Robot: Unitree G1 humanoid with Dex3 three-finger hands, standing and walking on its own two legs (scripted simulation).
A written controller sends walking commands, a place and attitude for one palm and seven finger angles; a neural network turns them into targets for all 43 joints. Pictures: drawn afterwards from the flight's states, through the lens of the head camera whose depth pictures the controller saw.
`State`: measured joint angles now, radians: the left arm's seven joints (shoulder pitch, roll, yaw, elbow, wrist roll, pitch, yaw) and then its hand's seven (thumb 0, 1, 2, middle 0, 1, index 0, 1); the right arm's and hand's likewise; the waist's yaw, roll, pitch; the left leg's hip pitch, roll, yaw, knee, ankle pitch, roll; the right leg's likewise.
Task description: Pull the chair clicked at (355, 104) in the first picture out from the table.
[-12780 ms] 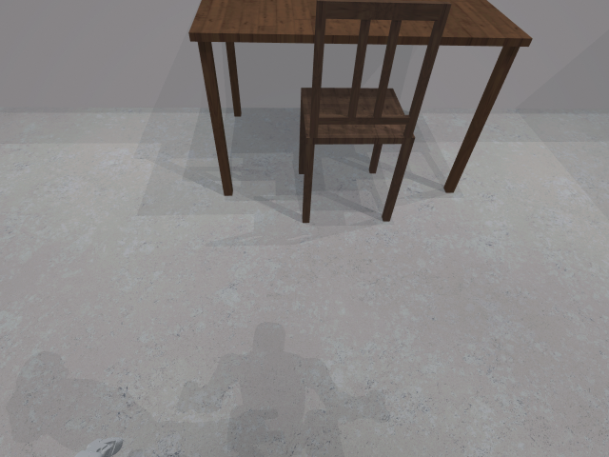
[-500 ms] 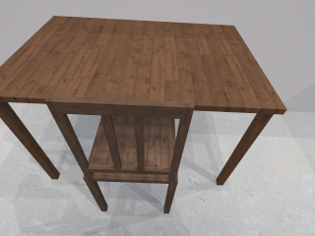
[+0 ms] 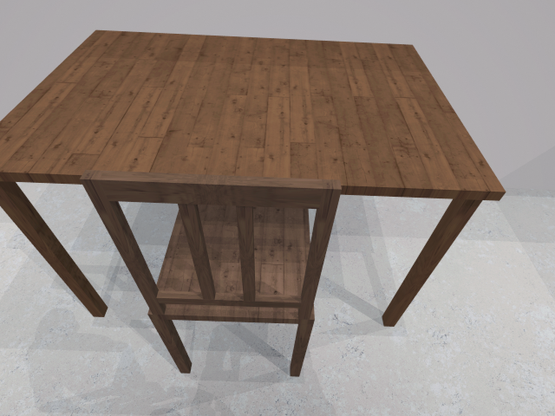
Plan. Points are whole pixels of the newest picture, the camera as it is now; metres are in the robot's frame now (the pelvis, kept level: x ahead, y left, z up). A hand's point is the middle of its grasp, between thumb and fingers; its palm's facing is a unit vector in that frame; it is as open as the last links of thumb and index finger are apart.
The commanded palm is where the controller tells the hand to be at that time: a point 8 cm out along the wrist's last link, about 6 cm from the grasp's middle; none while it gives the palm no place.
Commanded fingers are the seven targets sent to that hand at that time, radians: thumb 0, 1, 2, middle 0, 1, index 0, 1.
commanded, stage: look again from close up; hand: left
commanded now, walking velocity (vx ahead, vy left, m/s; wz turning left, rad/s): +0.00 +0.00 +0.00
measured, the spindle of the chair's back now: (200, 256) +0.41 +0.18 -0.07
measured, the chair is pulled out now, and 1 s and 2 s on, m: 0.00 0.00 0.00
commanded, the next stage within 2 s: raise the hand toward the chair's back in 0.46 s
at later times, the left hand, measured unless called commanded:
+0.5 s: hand out of the picture -0.03 +0.15 -0.18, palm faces +0.04 -0.99 -0.16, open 7.4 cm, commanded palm none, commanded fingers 0.00 0.90 0.90 -0.20 -0.30 -0.20 -0.30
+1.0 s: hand out of the picture +0.14 +0.13 -0.08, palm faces +0.04 -1.00 +0.05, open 9.3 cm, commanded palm +0.11 +0.21 -0.07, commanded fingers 0.00 0.36 0.67 -0.15 -0.22 -0.15 -0.22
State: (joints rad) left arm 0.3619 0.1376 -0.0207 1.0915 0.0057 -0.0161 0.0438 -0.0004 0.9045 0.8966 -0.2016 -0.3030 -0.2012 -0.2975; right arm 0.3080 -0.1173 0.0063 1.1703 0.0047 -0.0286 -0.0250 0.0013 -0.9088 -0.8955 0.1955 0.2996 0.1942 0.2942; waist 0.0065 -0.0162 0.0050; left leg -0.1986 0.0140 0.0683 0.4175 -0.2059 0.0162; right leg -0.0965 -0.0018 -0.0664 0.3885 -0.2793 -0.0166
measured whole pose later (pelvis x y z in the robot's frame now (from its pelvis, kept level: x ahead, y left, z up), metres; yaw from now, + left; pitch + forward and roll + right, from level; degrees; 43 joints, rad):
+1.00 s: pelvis -0.04 -0.02 -0.08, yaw +1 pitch +12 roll +0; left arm 0.46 0.12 0.03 0.15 -0.15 -0.52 -0.17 0.01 0.59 0.76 -0.18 -0.25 -0.17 -0.25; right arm 0.11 -0.24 -0.08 0.53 0.01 -0.21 0.01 0.01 -0.91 -0.90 0.19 0.30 0.19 0.29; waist 0.00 -0.07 -0.13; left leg -0.85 0.04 0.03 1.07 -0.43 -0.01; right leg -0.76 -0.01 -0.09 1.11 -0.56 -0.06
